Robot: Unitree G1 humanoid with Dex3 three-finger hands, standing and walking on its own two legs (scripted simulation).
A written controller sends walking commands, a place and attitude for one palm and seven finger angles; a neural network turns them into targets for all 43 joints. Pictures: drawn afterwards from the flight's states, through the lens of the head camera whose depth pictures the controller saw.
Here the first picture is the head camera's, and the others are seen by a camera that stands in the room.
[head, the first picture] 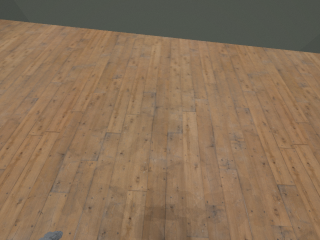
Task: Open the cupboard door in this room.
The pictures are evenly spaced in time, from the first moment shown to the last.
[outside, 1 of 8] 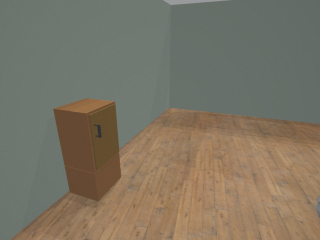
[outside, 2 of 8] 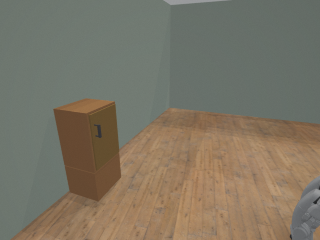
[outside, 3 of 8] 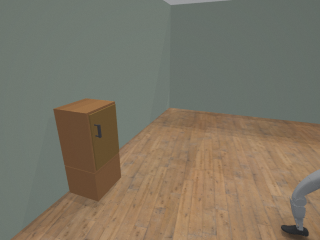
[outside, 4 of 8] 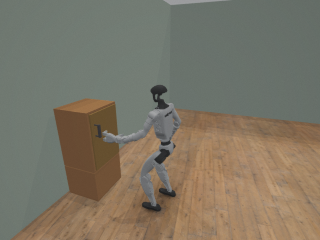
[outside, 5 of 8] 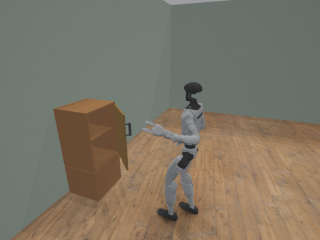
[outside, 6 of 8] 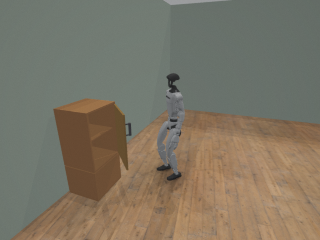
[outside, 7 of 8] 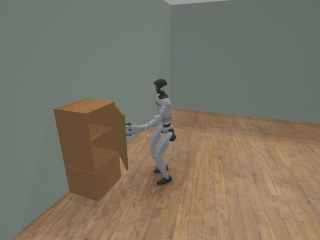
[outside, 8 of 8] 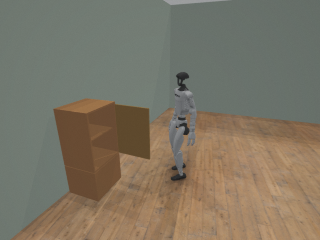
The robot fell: no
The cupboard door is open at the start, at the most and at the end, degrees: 0 89 88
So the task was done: yes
